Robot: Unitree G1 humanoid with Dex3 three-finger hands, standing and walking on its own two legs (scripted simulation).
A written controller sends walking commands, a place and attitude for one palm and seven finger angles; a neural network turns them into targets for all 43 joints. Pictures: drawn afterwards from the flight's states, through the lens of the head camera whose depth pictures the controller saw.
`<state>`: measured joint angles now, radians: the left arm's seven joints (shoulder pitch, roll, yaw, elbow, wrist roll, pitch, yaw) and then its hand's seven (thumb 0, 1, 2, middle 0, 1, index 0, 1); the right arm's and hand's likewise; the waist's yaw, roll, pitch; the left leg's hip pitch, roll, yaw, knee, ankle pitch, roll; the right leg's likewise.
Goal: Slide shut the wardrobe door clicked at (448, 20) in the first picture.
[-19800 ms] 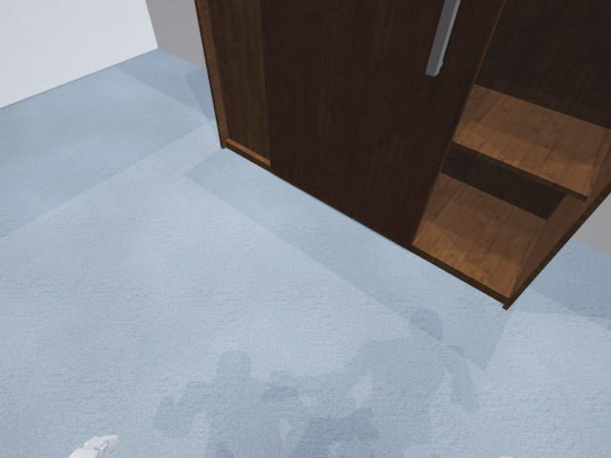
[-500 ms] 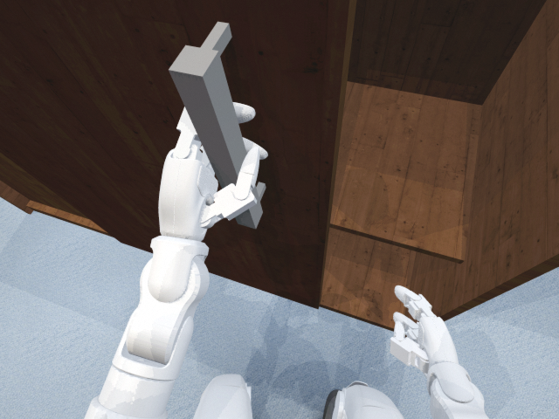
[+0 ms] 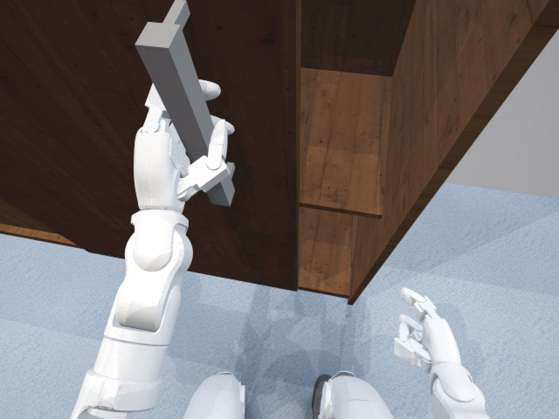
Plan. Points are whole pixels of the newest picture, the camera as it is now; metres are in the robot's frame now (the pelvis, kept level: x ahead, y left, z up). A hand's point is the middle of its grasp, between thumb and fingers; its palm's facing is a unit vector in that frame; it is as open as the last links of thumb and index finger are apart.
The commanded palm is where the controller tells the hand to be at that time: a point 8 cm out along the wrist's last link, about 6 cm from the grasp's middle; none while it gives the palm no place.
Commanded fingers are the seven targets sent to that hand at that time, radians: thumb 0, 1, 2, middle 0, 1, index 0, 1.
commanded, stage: step sideways, sliding the door along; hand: left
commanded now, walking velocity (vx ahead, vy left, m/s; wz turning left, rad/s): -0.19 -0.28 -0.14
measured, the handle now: (206, 126) +0.41 +0.13 +0.15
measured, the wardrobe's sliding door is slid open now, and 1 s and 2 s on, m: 0.17 0.00 0.00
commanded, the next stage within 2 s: stop walking and hold the door there in 0.92 s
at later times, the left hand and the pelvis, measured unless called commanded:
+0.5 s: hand (319, 175) +0.35 +0.00 +0.15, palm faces +0.13 -0.99 -0.10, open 6.5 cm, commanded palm +0.32 -0.02 +0.16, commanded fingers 0.00 0.90 0.90 -0.45 -1.40 -0.45 -1.40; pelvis -0.06 -0.13 +0.00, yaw -3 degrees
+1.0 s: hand (388, 180) +0.35 -0.07 +0.15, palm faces +0.28 -0.95 -0.10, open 6.8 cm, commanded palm +0.31 -0.09 +0.16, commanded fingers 0.00 0.90 0.90 -0.45 -1.40 -0.45 -1.40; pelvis -0.06 -0.26 +0.00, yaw -1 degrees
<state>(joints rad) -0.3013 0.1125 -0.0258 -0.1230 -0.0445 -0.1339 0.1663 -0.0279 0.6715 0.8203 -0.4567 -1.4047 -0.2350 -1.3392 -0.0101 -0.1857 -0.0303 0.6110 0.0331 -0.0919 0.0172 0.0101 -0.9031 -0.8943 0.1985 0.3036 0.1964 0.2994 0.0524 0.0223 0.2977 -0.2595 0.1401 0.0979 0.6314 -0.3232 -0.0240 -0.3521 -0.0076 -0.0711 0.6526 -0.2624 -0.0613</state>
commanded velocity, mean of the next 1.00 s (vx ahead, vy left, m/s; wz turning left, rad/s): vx -0.07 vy -0.30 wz -0.09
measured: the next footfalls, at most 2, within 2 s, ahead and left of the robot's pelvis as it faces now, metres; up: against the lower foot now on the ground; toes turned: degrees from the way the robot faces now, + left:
left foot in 0.02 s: +0.03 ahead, +0.19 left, +0.00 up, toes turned +10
right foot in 0.20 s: +0.01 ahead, -0.21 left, +0.00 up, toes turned -5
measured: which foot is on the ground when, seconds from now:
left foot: up 0.00-0.00, down 0.02-0.24, up 0.26-0.36, down 0.38-0.58, up 0.60-0.72, down 0.74-0.98, up 1.00-1.00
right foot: down 0.00-0.02, up 0.04-0.18, down 0.20-0.76, up 0.78-0.88, down 0.90-1.00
